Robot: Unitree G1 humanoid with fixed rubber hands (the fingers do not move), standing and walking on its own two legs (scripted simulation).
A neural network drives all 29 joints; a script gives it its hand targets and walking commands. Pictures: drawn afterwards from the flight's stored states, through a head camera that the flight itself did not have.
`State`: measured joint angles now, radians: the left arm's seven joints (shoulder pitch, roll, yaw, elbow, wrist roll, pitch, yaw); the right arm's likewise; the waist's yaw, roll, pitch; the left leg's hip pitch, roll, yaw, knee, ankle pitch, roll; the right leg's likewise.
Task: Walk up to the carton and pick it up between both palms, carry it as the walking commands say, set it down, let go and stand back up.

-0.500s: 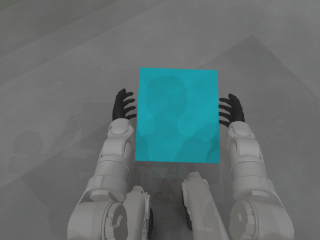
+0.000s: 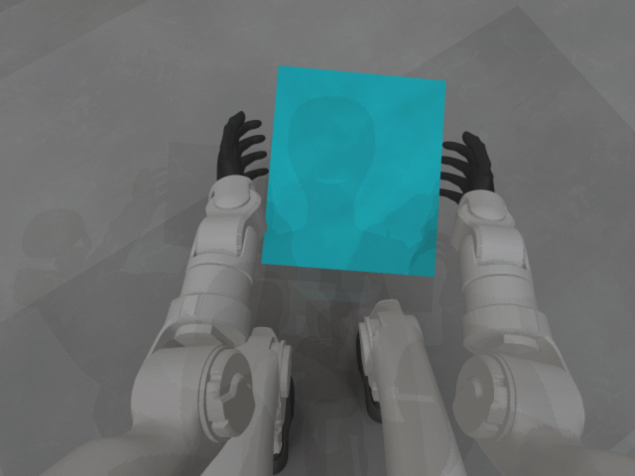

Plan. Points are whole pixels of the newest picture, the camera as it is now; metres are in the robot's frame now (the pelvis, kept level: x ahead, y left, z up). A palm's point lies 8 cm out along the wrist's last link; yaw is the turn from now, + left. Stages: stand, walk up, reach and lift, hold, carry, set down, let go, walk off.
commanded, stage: set down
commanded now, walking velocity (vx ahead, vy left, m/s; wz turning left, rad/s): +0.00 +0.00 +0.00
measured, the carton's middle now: (349, 181) +0.49 -0.08 -0.16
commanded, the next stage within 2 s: none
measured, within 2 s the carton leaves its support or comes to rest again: neither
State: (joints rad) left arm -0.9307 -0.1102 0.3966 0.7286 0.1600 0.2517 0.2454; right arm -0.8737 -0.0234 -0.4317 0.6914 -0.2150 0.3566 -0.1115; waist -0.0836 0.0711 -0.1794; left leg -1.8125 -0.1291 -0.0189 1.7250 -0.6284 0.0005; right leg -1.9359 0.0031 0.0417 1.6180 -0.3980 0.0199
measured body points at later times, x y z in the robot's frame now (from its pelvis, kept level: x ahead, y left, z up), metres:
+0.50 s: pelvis -0.01 +0.00 -0.06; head +0.28 -0.05 +0.28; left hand +0.51 +0.06 -0.16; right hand +0.46 -0.24 -0.18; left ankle +0.06 +0.11 -0.49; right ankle +0.13 -0.13 -0.49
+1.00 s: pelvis -0.04 +0.00 -0.11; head +0.33 -0.05 +0.12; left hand +0.53 +0.06 -0.27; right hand +0.49 -0.24 -0.29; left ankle +0.06 +0.11 -0.49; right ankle +0.13 -0.13 -0.49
